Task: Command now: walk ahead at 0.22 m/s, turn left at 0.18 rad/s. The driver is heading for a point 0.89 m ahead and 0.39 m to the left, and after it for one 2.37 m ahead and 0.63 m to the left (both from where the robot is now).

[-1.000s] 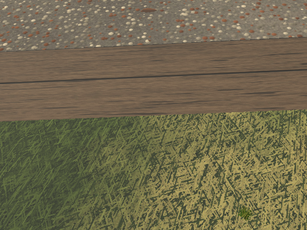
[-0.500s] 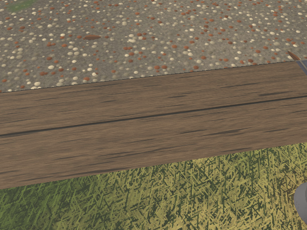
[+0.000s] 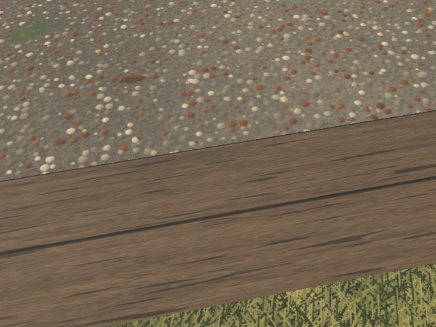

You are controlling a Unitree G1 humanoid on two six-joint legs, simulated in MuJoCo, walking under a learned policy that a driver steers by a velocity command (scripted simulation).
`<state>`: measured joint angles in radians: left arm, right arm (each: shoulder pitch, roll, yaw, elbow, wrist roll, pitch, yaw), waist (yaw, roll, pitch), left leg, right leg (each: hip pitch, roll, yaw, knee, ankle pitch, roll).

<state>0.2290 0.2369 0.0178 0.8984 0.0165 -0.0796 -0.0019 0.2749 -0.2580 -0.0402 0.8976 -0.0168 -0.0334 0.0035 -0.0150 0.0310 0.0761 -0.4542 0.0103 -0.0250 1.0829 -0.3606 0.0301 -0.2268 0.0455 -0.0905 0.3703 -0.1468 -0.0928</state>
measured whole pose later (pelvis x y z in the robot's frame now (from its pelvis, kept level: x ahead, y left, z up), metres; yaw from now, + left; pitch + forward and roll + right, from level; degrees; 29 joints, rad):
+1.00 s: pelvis +0.14 +0.02 +0.00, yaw +32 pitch +1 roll +0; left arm 0.37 0.27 0.05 0.84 0.03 -0.06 0.02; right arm 0.20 -0.31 -0.10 0.76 -0.04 0.03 0.07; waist 0.03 0.05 -0.03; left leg -0.63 -0.03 -0.07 1.08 -0.20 0.00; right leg -0.04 0.00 -0.07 0.25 -0.25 -0.03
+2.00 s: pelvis +0.54 +0.37 +0.00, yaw +24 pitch +0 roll +0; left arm 0.33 0.27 0.07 0.89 0.00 -0.04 -0.01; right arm 0.16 -0.25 -0.02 0.77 -0.05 -0.05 0.00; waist 0.01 0.02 0.05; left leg -0.59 0.10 -0.05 1.10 -0.29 -0.02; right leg -0.20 0.15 0.02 0.38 -0.17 -0.14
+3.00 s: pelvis +1.00 +0.49 +0.00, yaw -9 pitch +0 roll +0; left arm 0.36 0.27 0.05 0.80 0.01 -0.03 -0.01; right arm 0.23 -0.29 -0.06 0.76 -0.04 0.00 0.02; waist 0.02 0.03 0.03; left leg -0.56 0.09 -0.01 0.99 -0.27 -0.03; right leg -0.12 0.12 0.03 0.40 -0.27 -0.12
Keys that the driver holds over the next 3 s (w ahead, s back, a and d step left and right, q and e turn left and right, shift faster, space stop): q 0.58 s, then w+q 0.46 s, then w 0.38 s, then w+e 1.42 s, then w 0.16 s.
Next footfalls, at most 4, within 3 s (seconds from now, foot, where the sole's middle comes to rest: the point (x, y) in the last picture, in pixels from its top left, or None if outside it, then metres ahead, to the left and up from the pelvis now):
0.32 left None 0.16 0.11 -0.78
0.78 right None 0.17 -0.08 -0.78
1.24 left None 0.25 0.28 -0.78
1.78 right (124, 282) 0.60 0.35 -0.78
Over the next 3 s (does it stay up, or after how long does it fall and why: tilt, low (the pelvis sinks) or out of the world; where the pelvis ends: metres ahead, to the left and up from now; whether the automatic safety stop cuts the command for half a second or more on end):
stays up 1.00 0.49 0.00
